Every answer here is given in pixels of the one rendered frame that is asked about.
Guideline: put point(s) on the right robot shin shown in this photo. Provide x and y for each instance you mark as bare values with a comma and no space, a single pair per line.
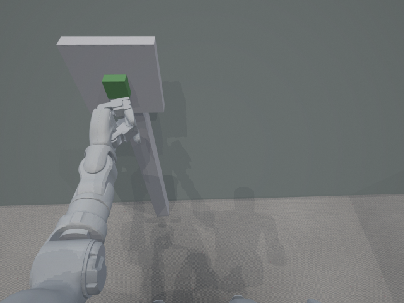
236,297

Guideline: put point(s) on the left robot upper arm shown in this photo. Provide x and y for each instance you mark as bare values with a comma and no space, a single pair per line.
66,271

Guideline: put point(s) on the panel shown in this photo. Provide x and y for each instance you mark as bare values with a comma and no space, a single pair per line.
89,58

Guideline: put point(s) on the left robot hand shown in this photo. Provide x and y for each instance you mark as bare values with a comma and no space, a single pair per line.
104,130

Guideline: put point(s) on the button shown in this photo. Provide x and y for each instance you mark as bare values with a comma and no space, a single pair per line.
116,86

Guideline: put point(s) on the robot left forearm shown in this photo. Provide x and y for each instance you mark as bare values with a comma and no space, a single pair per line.
91,204

